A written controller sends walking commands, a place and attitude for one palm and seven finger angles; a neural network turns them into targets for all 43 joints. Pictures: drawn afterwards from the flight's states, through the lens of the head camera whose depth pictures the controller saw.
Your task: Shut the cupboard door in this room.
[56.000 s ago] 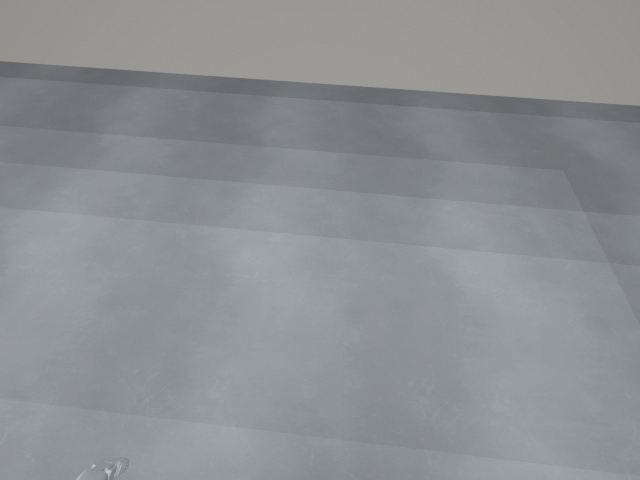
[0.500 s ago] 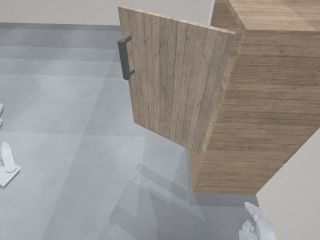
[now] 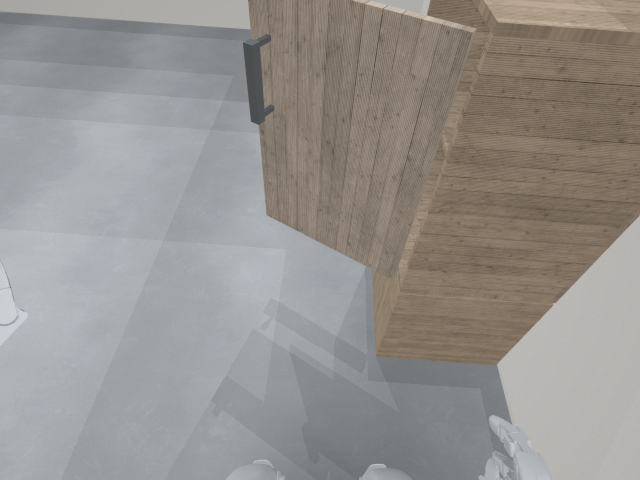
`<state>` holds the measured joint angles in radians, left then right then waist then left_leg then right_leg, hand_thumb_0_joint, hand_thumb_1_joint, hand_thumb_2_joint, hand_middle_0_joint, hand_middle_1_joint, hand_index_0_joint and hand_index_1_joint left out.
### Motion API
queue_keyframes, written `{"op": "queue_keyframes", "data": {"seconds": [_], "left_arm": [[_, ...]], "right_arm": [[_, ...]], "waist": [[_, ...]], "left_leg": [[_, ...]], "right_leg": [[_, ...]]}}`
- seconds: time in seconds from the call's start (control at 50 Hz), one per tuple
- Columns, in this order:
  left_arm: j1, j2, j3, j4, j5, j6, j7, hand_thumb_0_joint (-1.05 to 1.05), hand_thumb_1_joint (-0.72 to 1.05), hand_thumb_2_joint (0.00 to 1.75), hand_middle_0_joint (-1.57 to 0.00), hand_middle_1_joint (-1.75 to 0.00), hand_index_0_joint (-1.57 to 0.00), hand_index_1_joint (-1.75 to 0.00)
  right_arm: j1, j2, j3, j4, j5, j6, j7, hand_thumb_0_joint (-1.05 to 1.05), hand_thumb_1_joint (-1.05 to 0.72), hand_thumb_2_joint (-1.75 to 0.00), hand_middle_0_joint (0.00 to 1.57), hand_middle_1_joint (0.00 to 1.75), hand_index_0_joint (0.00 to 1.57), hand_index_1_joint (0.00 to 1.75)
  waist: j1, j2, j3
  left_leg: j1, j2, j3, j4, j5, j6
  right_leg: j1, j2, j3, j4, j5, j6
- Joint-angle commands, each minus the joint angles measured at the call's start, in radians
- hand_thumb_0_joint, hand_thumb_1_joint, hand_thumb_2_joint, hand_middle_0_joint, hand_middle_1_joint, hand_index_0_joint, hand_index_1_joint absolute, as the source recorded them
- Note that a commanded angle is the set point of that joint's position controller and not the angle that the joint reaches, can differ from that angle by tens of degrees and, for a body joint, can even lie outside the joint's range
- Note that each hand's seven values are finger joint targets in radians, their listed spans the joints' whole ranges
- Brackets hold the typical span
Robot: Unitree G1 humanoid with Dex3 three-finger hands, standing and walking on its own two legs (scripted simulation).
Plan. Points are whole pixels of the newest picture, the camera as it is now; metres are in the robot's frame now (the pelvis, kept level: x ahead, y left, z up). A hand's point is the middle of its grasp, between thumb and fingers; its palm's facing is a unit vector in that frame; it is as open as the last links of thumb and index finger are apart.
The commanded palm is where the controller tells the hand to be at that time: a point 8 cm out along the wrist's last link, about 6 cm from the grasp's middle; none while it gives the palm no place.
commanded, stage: step back with the hand held close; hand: left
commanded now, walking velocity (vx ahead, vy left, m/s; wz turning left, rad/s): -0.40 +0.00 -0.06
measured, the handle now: (261, 80) +0.79 +0.13 +0.10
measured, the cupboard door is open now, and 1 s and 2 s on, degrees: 61 61 61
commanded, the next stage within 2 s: stop stepping back and stand still in 0.46 s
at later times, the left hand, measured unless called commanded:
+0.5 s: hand out of the picture +0.11 +0.28 +0.21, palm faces +0.49 -0.76 -0.42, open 7.4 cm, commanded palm +0.05 +0.31 +0.21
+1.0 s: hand out of the picture +0.03 +0.27 +0.20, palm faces +0.31 -0.82 -0.47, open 7.4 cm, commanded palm -0.02 +0.31 +0.21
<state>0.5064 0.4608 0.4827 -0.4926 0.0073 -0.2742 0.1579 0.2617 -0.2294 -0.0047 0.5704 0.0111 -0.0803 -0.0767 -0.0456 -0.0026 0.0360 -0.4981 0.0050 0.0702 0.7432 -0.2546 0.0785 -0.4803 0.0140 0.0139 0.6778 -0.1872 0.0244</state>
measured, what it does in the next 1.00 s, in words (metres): walks backwards: right foot, then left foot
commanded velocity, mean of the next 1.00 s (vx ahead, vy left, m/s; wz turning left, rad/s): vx -0.12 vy -0.03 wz -0.06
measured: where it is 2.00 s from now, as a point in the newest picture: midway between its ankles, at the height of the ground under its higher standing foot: outside the picture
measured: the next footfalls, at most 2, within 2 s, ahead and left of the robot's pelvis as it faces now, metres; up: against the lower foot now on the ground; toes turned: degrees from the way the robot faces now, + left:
right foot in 0.56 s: -0.13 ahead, -0.13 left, +0.00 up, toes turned -2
left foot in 0.74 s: -0.06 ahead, +0.12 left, +0.00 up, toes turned -2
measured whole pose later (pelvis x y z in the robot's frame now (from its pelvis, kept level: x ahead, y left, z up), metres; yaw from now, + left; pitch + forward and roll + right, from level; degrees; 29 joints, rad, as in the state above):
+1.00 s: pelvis -0.20 +0.03 +0.03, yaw -6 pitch +0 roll -1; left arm 0.62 0.46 0.43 -0.53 -0.03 -0.15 0.17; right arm 0.31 -0.18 0.03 0.61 -0.01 -0.10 -0.07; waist -0.04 -0.04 -0.07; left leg -0.34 0.02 0.09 0.42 -0.18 0.01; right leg -0.15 0.06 -0.07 0.44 -0.39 -0.04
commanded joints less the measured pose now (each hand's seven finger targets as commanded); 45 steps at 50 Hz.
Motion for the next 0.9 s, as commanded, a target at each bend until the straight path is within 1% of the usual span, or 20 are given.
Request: {"op": "queue_keyframes", "data": {"seconds": [0.0,0.06,0.14,0.2,0.24,0.26,0.3,0.34,0.4,0.46,0.5,0.54,0.56,0.58,0.62,0.68,0.72,0.74,0.78,0.88], "left_arm": [[0.01,0.148,0.162,-0.186,-0.014,-0.054,0.021,0.0,0.9,0.9,-0.2,-0.3,-0.2,-0.3],[-0.079,0.131,0.127,-0.218,-0.01,-0.048,0.018,0.0,0.9,0.9,-0.2,-0.3,-0.2,-0.3],[-0.145,0.133,0.083,-0.23,-0.019,-0.034,0.026,0.0,0.9,0.9,-0.2,-0.3,-0.2,-0.3],[-0.109,0.154,0.086,-0.237,-0.026,-0.036,0.04,0.0,0.9,0.9,-0.2,-0.3,-0.2,-0.3],[-0.085,0.16,0.089,-0.271,-0.031,-0.044,0.04,0.0,0.9,0.9,-0.2,-0.3,-0.2,-0.3],[-0.066,0.163,0.102,-0.281,-0.033,-0.047,0.04,0.0,0.9,0.9,-0.2,-0.3,-0.2,-0.3],[-0.055,0.176,0.156,-0.339,-0.045,-0.045,0.041,0.0,0.9,0.9,-0.2,-0.3,-0.2,-0.3],[-0.11,0.208,0.178,-0.368,-0.071,-0.05,0.034,0.0,0.9,0.9,-0.2,-0.3,-0.2,-0.3],[0.051,0.105,0.099,-0.171,-0.09,-0.018,0.033,0.0,0.9,0.9,-0.2,-0.3,-0.2,-0.3],[0.006,0.11,0.063,-0.182,-0.101,-0.005,0.015,0.0,0.9,0.9,-0.2,-0.3,-0.2,-0.3],[-0.064,0.119,0.043,-0.213,-0.087,-0.017,0.006,0.0,0.9,0.9,-0.2,-0.3,-0.2,-0.3],[-0.194,0.206,0.064,-0.276,-0.06,-0.036,0.029,0.0,0.9,0.9,-0.2,-0.3,-0.2,-0.3],[-0.229,0.202,0.031,-0.234,-0.046,-0.009,0.033,0.0,0.9,0.9,-0.2,-0.3,-0.2,-0.3],[-0.263,0.209,0.035,-0.253,-0.042,0.009,0.036,0.0,0.9,0.9,-0.2,-0.3,-0.2,-0.3],[-0.197,0.149,0.008,-0.19,-0.04,0.034,0.043,0.0,0.9,0.9,-0.2,-0.3,-0.2,-0.3],[-0.181,0.156,0.03,-0.174,-0.04,0.041,0.042,0.0,0.9,0.9,-0.2,-0.3,-0.2,-0.3],[-0.113,0.147,0.045,-0.21,-0.044,0.027,0.039,0.0,0.9,0.9,-0.2,-0.3,-0.2,-0.3],[-0.053,0.143,0.057,-0.178,-0.053,0.026,0.034,0.0,0.9,0.9,-0.2,-0.3,-0.2,-0.3],[-0.014,0.152,0.082,-0.223,-0.062,0.027,0.02,0.0,0.9,0.9,-0.2,-0.3,-0.2,-0.3],[0.055,0.143,0.054,-0.247,-0.045,0.043,0.029,0.0,0.9,0.9,-0.2,-0.3,-0.2,-0.3]], "right_arm": [[-0.108,-0.146,-0.068,-0.159,0.001,-0.066,-0.013,0.0,-0.9,-0.9,0.2,0.3,0.2,0.3],[-0.106,-0.144,-0.065,-0.146,-0.006,-0.071,-0.013,0.0,-0.9,-0.9,0.2,0.3,0.2,0.3],[-0.097,-0.11,-0.059,-0.112,-0.014,-0.063,-0.001,0.0,-0.9,-0.9,0.2,0.3,0.2,0.3],[-0.071,-0.094,-0.057,-0.09,-0.012,-0.036,0.009,0.0,-0.9,-0.9,0.2,0.3,0.2,0.3],[-0.061,-0.104,-0.058,-0.095,-0.009,-0.018,0.008,0.0,-0.9,-0.9,0.2,0.3,0.2,0.3],[-0.062,-0.111,-0.057,-0.104,-0.012,-0.013,0.004,0.0,-0.9,-0.9,0.2,0.3,0.2,0.3],[-0.131,-0.116,-0.073,-0.124,-0.022,-0.036,-0.014,0.0,-0.9,-0.9,0.2,0.3,0.2,0.3],[-0.138,-0.09,-0.091,-0.097,-0.02,-0.079,-0.011,0.0,-0.9,-0.9,0.2,0.3,0.2,0.3],[-0.159,-0.094,-0.089,-0.086,0.003,-0.097,0.015,0.0,-0.9,-0.9,0.2,0.3,0.2,0.3],[-0.148,-0.094,-0.06,-0.07,-0.012,-0.09,0.018,0.0,-0.9,-0.9,0.2,0.3,0.2,0.3],[-0.143,-0.085,-0.058,-0.053,-0.021,-0.083,0.021,0.0,-0.9,-0.9,0.2,0.3,0.2,0.3],[-0.147,-0.055,-0.044,-0.029,-0.024,-0.08,0.02,0.0,-0.9,-0.9,0.2,0.3,0.2,0.3],[-0.158,-0.064,-0.043,-0.037,-0.018,-0.08,0.015,0.0,-0.9,-0.9,0.2,0.3,0.2,0.3],[-0.17,-0.081,-0.043,-0.045,-0.013,-0.082,0.006,0.0,-0.9,-0.9,0.2,0.3,0.2,0.3],[-0.143,-0.062,-0.013,-0.053,-0.013,-0.063,-0.01,0.0,-0.9,-0.9,0.2,0.3,0.2,0.3],[-0.113,-0.097,-0.029,-0.059,-0.001,-0.062,-0.026,0.0,-0.9,-0.9,0.2,0.3,0.2,0.3],[-0.125,-0.119,-0.034,-0.1,0.007,-0.079,-0.027,0.0,-0.9,-0.9,0.2,0.3,0.2,0.3],[-0.125,-0.125,-0.039,-0.114,0.019,-0.084,-0.024,0.0,-0.9,-0.9,0.2,0.3,0.2,0.3],[-0.128,-0.101,-0.021,-0.098,-0.007,-0.085,-0.019,0.0,-0.9,-0.9,0.2,0.3,0.2,0.3],[-0.118,-0.096,-0.025,-0.101,-0.014,-0.087,-0.003,0.0,-0.9,-0.9,0.2,0.3,0.2,0.3]], "waist": [[0.038,0.087,-0.15],[0.032,0.063,-0.085],[0.019,-0.108,-0.079],[0.005,-0.133,-0.138],[-0.008,-0.049,-0.153],[-0.009,0.042,-0.148],[0.028,0.341,-0.195],[0.037,0.216,-0.238],[0.044,0.257,-0.199],[0.041,0.237,-0.152],[0.04,0.113,-0.136],[0.051,-0.195,-0.128],[0.07,-0.267,-0.127],[0.068,-0.227,-0.127],[0.038,-0.087,-0.098],[0.019,0.018,-0.119],[0.048,0.158,-0.157],[0.052,0.107,-0.158],[0.027,0.338,-0.092],[0.037,0.192,-0.131]], "left_leg": [[-0.467,0.187,-0.208,-0.371,-0.549,0.04],[-0.455,0.139,-0.163,-0.29,-0.598,0.024],[-0.115,0.042,-0.125,-0.086,-0.425,-0.034],[0.114,0.022,-0.119,-0.02,-0.319,-0.045],[0.188,0.055,-0.165,-0.071,-0.345,-0.026],[0.123,0.108,-0.227,-0.185,-0.417,-0.005],[-0.219,0.343,-0.428,-0.571,-0.513,0.062],[-0.109,0.362,-0.319,-0.545,-0.278,0.045],[-0.015,0.337,-0.156,-0.531,-0.301,-0.022],[-0.011,0.324,-0.157,-0.608,-0.363,-0.087],[0.11,0.241,-0.079,-0.43,-0.277,-0.134],[0.238,0.069,0.018,0.076,-0.117,-0.176],[0.15,0.018,-0.038,0.26,-0.182,-0.151],[0.073,0.005,-0.075,0.331,-0.2,-0.133],[0.072,0.044,-0.085,0.145,-0.142,-0.11],[0.259,0.028,-0.048,-0.265,0.051,-0.097],[0.277,0.174,-0.207,-0.411,0.105,-0.049],[0.26,0.187,-0.21,-0.428,0.054,-0.045],[0.136,0.23,-0.374,-0.682,-0.446,-0.081],[0.182,0.201,-0.198,-0.628,-0.369,-0.073]], "right_leg": [[0.548,0.003,0.114,0.141,0.108,-0.024],[0.418,-0.038,0.208,0.066,-0.017,-0.045],[0.036,-0.176,0.357,-0.239,-0.274,-0.106],[-0.12,-0.213,0.303,-0.348,-0.386,-0.113],[-0.209,-0.161,0.214,-0.286,-0.45,-0.083],[-0.177,-0.1,0.142,-0.174,-0.457,-0.062],[0.197,0.092,-0.038,0.39,-0.28,-0.009],[0.179,0.099,0.01,0.573,-0.348,-0.003],[0.184,0.066,-0.068,0.343,-0.366,-0.018],[0.301,0.071,-0.111,-0.021,-0.387,-0.041],[0.223,-0.028,0.002,-0.315,-0.338,-0.074],[-0.07,-0.355,0.419,-0.552,-0.231,-0.22],[-0.067,-0.38,0.402,-0.509,-0.168,-0.244],[-0.017,-0.364,0.396,-0.454,-0.045,-0.245],[0.11,-0.283,0.191,-0.302,0.21,-0.184],[0.149,-0.154,0.075,-0.213,0.089,-0.088],[0.188,-0.02,0.034,-0.154,-0.069,-0.026],[0.22,0.01,0.031,-0.165,-0.076,-0.022],[0.204,0.048,-0.026,-0.013,-0.228,0.001],[0.308,0.069,-0.108,-0.173,-0.203,-0.031]]}}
